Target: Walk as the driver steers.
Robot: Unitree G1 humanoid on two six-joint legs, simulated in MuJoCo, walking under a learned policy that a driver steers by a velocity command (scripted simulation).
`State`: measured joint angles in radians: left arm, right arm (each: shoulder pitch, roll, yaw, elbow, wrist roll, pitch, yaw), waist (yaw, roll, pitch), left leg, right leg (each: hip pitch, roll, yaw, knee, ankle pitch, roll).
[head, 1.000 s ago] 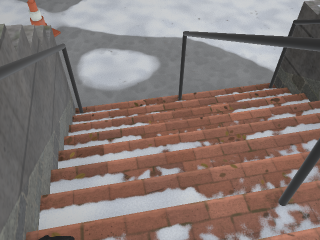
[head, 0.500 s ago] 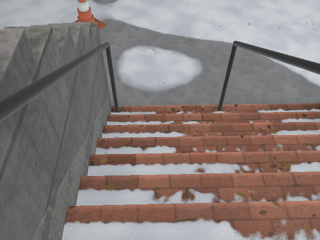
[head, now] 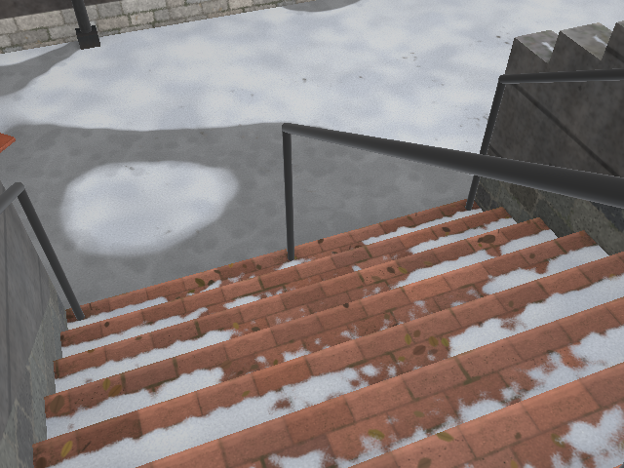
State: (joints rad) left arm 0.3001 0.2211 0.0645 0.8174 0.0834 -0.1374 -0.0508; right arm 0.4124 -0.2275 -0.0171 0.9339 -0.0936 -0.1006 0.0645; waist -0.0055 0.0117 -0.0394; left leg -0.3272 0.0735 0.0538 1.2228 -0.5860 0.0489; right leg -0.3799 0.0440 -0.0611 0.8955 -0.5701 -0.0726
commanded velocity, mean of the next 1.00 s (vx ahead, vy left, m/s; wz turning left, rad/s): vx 0.50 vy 0.00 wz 0.14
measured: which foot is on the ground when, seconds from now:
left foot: up 0.00-0.24, down 0.26-0.68, up 0.70-0.98, down 1.00-1.00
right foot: down 0.00-0.28, up 0.30-0.54, down 0.56-0.98, up 1.00-1.00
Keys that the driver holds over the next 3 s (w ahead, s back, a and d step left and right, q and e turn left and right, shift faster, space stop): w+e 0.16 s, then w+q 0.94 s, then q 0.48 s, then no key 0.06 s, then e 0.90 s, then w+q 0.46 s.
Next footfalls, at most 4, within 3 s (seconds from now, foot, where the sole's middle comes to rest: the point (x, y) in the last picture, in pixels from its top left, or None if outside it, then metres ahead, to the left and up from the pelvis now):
0.26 left None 0.20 0.09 -0.90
0.56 right None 0.39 -0.18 -0.90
1.00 left None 0.52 0.03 -1.07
1.42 right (342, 444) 0.81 -0.06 -1.24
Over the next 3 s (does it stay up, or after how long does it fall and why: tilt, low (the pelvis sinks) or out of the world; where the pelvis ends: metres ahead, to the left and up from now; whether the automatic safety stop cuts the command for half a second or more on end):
stays up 0.78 -0.11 -0.44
